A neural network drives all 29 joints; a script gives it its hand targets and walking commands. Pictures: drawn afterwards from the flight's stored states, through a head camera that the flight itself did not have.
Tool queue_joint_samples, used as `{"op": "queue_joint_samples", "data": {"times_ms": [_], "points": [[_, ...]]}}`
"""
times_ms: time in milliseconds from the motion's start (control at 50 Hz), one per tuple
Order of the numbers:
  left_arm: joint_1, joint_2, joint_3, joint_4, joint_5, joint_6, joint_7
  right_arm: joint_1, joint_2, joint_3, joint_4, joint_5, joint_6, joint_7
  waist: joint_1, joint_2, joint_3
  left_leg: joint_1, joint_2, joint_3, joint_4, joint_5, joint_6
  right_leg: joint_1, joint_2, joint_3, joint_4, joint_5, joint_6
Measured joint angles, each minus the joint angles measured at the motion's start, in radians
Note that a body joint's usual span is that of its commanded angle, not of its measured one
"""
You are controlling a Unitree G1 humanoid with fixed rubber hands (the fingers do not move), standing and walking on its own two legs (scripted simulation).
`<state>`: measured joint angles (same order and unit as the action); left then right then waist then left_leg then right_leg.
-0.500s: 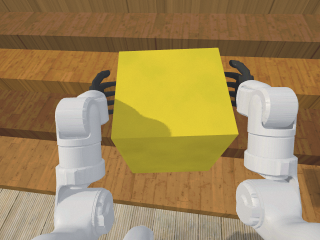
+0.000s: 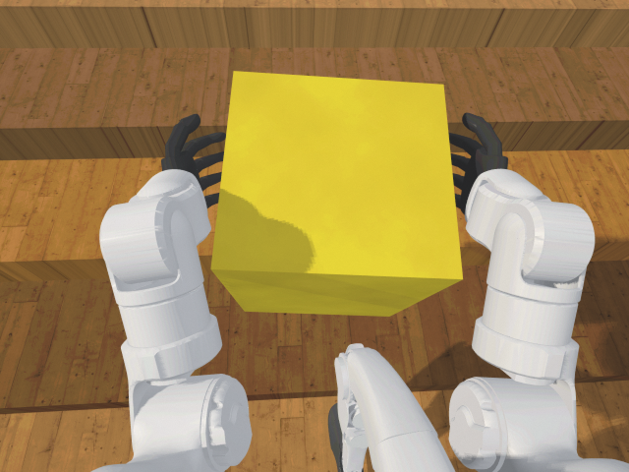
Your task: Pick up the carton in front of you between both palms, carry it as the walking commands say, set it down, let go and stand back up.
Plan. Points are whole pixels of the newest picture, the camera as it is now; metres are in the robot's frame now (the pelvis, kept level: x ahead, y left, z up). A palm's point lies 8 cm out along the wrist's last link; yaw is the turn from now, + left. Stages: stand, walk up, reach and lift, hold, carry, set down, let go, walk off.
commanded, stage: carry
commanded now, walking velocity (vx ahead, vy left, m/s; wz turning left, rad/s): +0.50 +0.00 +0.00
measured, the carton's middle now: (326, 217) +0.40 -0.05 +0.05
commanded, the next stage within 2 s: none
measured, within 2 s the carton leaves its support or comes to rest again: neither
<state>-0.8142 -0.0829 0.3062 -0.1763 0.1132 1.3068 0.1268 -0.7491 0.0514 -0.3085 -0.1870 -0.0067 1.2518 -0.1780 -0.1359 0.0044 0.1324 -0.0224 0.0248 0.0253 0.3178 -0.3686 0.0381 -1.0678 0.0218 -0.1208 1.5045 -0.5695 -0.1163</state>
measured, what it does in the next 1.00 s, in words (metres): climbs: right foot 0.12 m higher, then left foot 0.12 m higher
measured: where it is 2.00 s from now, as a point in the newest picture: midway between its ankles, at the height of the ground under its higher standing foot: (253, 3)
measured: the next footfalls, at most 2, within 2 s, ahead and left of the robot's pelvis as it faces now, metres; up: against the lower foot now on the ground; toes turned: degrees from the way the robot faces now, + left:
right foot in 0.02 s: +0.14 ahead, -0.07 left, +0.12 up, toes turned -3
left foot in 0.34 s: +0.50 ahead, +0.05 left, +0.24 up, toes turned +5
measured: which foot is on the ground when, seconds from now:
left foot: down 0.00-0.06, up 0.08-0.32, down 0.34-0.78, up 0.80-1.00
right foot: up 0.00-0.00, down 0.02-0.34, up 0.36-0.76, down 0.78-1.00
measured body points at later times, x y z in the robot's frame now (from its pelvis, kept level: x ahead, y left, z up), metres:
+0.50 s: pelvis +0.39 +0.01 +0.21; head +0.47 -0.02 +0.65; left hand +0.82 +0.11 +0.36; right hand +0.79 -0.18 +0.36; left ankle +0.46 +0.05 -0.50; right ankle +0.31 -0.15 -0.28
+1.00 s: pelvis +0.68 -0.08 +0.33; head +0.72 -0.05 +0.78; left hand +1.04 +0.15 +0.48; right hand +1.11 -0.13 +0.48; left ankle +0.66 +0.03 -0.22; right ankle +0.75 -0.12 -0.38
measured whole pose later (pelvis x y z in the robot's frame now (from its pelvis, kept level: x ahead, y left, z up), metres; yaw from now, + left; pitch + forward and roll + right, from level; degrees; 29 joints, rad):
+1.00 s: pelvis +0.68 -0.08 +0.33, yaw +2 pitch +2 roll -1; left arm -1.06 -0.03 0.28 0.37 -0.01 1.42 0.45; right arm -1.01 0.02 -0.44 0.34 -0.22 1.33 -0.15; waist 0.20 -0.04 0.06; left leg -0.79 -0.01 -0.01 1.64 -0.33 0.10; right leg -0.47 0.04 -0.19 0.65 -0.24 -0.14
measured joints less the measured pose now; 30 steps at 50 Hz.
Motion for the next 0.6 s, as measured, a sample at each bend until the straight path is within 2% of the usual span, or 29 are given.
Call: {"op": "queue_joint_samples", "data": {"times_ms": [20,40,60,80,100,120,140,160,180,200,240,280,300,320,340,360,400,440,460,480,520,540,560,600], "points": [[0.012,-0.011,-0.017,-0.008,0.01,-0.009,0.0,0.014,-0.002,-0.014,-0.016,0.008,0.0,0.005,0.022,-0.001,0.0,0.023,0.007,0.015,0.007,0.03,0.004,0.039,0.006,-0.021,-0.134,0.051,-0.008],[0.027,-0.027,-0.037,-0.009,0.02,-0.022,0.003,0.031,-0.006,-0.026,-0.03,0.011,0.002,0.011,0.056,0.017,-0.004,0.001,0.028,0.028,0.083,0.069,0.004,0.129,0.029,-0.044,-0.211,0.01,-0.022],[0.032,-0.042,-0.056,-0.001,0.028,-0.031,0.007,0.046,-0.015,-0.042,-0.045,0.013,0.013,0.021,0.099,0.031,-0.019,-0.081,0.037,0.013,0.283,0.18,-0.004,0.259,0.049,-0.061,-0.353,0.134,-0.051],[0.022,-0.045,-0.073,0.007,0.035,-0.033,0.019,0.043,-0.021,-0.053,-0.046,0.012,0.017,0.03,0.146,0.021,-0.026,-0.199,0.003,-0.041,0.588,0.13,-0.023,0.32,0.055,-0.055,-0.426,0.182,-0.051],[0.013,-0.042,-0.088,0.015,0.039,-0.041,0.028,0.033,-0.028,-0.056,-0.03,0.003,0.007,0.039,0.194,0.014,-0.017,-0.315,-0.043,-0.101,0.911,0.045,-0.032,0.358,0.067,-0.049,-0.445,0.134,-0.046],[0.011,-0.035,-0.102,0.03,0.038,-0.053,0.035,0.026,-0.034,-0.058,-0.009,-0.013,-0.003,0.057,0.24,0.009,-0.006,-0.428,-0.088,-0.143,1.201,-0.05,-0.027,0.402,0.081,-0.042,-0.48,0.092,-0.042],[0.017,-0.028,-0.111,0.04,0.023,-0.061,0.045,0.028,-0.033,-0.058,0.001,-0.028,-0.006,0.08,0.282,0.0,0.003,-0.539,-0.124,-0.164,1.423,-0.122,-0.007,0.455,0.09,-0.036,-0.535,0.071,-0.037],[0.027,-0.02,-0.116,0.041,0.001,-0.064,0.058,0.032,-0.021,-0.054,-0.001,-0.051,-0.004,0.084,0.323,-0.014,0.017,-0.644,-0.145,-0.163,1.564,-0.173,0.016,0.52,0.095,-0.024,-0.605,0.068,-0.032],[0.039,-0.01,-0.113,0.037,-0.028,-0.064,0.069,0.035,-0.004,-0.051,-0.007,-0.079,-0.001,0.092,0.359,-0.027,0.033,-0.742,-0.15,-0.145,1.632,-0.211,0.035,0.598,0.096,-0.003,-0.693,0.118,-0.022],[0.047,0.004,-0.107,0.032,-0.064,-0.063,0.085,0.035,0.014,-0.05,-0.011,-0.106,0.0,0.1,0.391,-0.04,0.049,-0.829,-0.142,-0.113,1.628,-0.242,0.046,0.682,0.094,0.022,-0.782,0.188,-0.021],[0.043,0.029,-0.1,0.028,-0.14,-0.06,0.142,0.023,0.038,-0.044,0.004,-0.153,-0.012,0.11,0.432,-0.051,0.063,-0.964,-0.103,-0.031,1.463,-0.25,0.049,0.84,0.088,0.064,-0.944,0.18,-0.017],[-0.003,0.041,-0.088,0.058,-0.188,-0.069,0.184,-0.001,0.038,-0.041,0.03,-0.194,-0.018,0.116,0.442,-0.044,0.051,-1.031,-0.066,0.05,1.199,-0.178,0.066,0.954,0.08,0.081,-1.067,0.219,-0.023],[-0.037,0.046,-0.078,0.079,-0.203,-0.073,0.202,-0.018,0.04,-0.038,0.049,-0.214,-0.02,0.096,0.432,-0.043,0.044,-1.016,-0.06,0.088,1.033,-0.097,0.081,0.985,0.069,0.081,-1.075,0.372,-0.023],[-0.065,0.056,-0.058,0.1,-0.21,-0.074,0.203,-0.036,0.045,-0.034,0.073,-0.219,-0.026,0.078,0.407,-0.034,0.032,-0.963,-0.057,0.112,0.858,-0.003,0.109,0.987,0.065,0.077,-1.018,0.416,-0.016],[-0.091,0.076,-0.03,0.12,-0.214,-0.067,0.19,-0.066,0.054,-0.026,0.1,-0.219,-0.027,0.058,0.377,-0.019,0.016,-0.893,-0.044,0.12,0.718,0.151,0.154,0.939,0.064,0.084,-0.843,0.422,0.003],[-0.127,0.098,-0.01,0.16,-0.206,-0.076,0.158,-0.104,0.056,-0.011,0.122,-0.217,-0.022,0.041,0.333,-0.015,0.017,-0.854,-0.047,0.136,0.712,0.194,0.17,0.856,0.062,0.123,-0.577,0.367,0.032],[-0.178,0.114,0.01,0.272,-0.16,-0.109,0.085,-0.146,0.034,0.017,0.156,-0.221,-0.009,-0.003,0.251,-0.007,0.013,-0.77,-0.068,0.16,0.699,0.11,0.174,0.679,0.074,0.221,-0.072,0.288,0.05],[-0.172,0.085,0.008,0.314,-0.097,-0.095,0.055,-0.149,0.007,0.034,0.158,-0.206,0.03,-0.032,0.177,0.029,-0.009,-0.67,-0.077,0.156,0.606,0.062,0.139,0.521,0.07,0.268,0.232,0.261,0.047],[-0.159,0.067,0.001,0.313,-0.056,-0.074,0.049,-0.152,-0.002,0.039,0.159,-0.187,0.052,-0.051,0.139,0.049,-0.016,-0.611,-0.074,0.15,0.538,0.068,0.105,0.451,0.058,0.27,0.308,0.253,0.044],[-0.146,0.05,-0.007,0.308,-0.017,-0.051,0.049,-0.16,-0.009,0.041,0.167,-0.162,0.071,-0.075,0.099,0.069,-0.022,-0.554,-0.068,0.142,0.469,0.082,0.092,0.385,0.044,0.258,0.346,0.245,0.04],[-0.125,0.027,-0.008,0.29,0.049,-0.004,0.054,-0.191,-0.004,0.039,0.189,-0.099,0.101,-0.161,0.02,0.095,-0.029,-0.446,-0.047,0.123,0.341,0.099,0.099,0.261,0.024,0.204,0.352,0.206,0.034],[-0.124,0.02,0.007,0.277,0.065,0.012,0.053,-0.216,0.001,0.027,0.203,-0.062,0.112,-0.209,-0.011,0.095,-0.029,-0.397,-0.033,0.116,0.289,0.104,0.093,0.206,0.019,0.172,0.336,0.183,0.032],[-0.129,0.018,0.028,0.266,0.069,0.027,0.048,-0.245,0.002,0.011,0.226,-0.032,0.118,-0.237,-0.037,0.088,-0.029,-0.351,-0.02,0.111,0.248,0.105,0.084,0.156,0.017,0.141,0.31,0.164,0.028],[-0.158,0.021,0.054,0.266,0.084,0.051,0.053,-0.311,-0.004,-0.018,0.303,0.0,0.104,-0.258,-0.075,0.055,-0.04,-0.273,-0.005,0.098,0.189,0.095,0.068,0.069,0.01,0.086,0.255,0.135,0.017]]}}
